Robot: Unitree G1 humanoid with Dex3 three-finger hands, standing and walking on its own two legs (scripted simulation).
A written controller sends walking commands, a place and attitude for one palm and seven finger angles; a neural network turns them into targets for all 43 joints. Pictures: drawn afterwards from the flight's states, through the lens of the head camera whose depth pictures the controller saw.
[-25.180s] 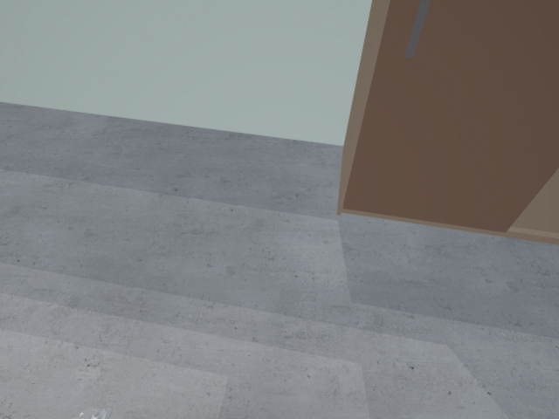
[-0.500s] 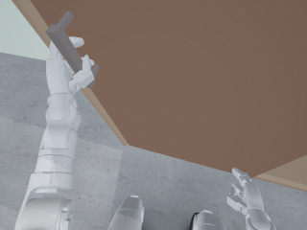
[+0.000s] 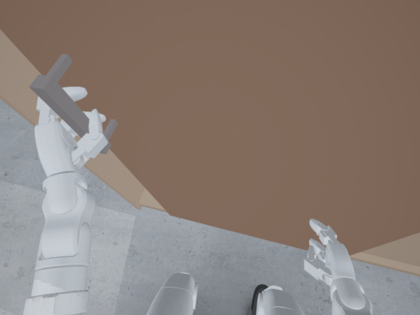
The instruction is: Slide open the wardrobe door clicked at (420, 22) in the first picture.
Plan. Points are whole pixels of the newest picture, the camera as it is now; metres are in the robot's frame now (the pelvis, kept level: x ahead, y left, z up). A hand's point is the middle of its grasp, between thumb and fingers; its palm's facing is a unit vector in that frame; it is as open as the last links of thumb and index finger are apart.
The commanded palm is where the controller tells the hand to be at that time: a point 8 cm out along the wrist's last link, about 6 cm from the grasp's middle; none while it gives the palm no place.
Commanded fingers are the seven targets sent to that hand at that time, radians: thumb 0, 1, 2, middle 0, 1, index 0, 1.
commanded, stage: step sideways, sliding the door along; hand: left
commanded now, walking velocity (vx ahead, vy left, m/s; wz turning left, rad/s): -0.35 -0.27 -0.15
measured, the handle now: (85, 110) +0.38 +0.27 +0.14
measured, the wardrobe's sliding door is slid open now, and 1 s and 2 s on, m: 0.17 0.61 0.65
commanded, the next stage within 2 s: stop walking and hold the door there in 1.38 s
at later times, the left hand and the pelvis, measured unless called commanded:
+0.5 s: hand (228, 164) +0.31 +0.02 +0.13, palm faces +0.27 -0.96 -0.07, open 6.2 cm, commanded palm +0.27 +0.00 +0.13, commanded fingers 0.00 0.90 0.90 -0.45 -1.40 -0.45 -1.40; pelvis -0.03 -0.14 -0.01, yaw -4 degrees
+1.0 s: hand (392, 207) +0.28 -0.18 +0.13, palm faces +0.01 -0.99 -0.15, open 6.2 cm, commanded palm +0.25 -0.17 +0.13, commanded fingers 0.00 0.90 0.90 -0.45 -1.40 -0.45 -1.40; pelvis -0.10 -0.28 +0.00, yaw -9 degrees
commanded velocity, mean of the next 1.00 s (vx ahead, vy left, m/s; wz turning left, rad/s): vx -0.15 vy -0.29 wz -0.07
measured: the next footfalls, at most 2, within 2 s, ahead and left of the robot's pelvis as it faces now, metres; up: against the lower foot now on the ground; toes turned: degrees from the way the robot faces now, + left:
left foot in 0.12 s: +0.02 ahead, +0.12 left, +0.00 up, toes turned +8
right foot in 0.48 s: +0.03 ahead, -0.28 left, +0.00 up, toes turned -8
